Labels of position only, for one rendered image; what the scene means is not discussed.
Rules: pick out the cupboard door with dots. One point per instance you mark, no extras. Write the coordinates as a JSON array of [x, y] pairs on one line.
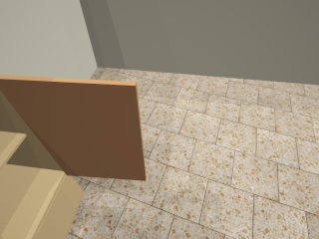
[[92, 128]]

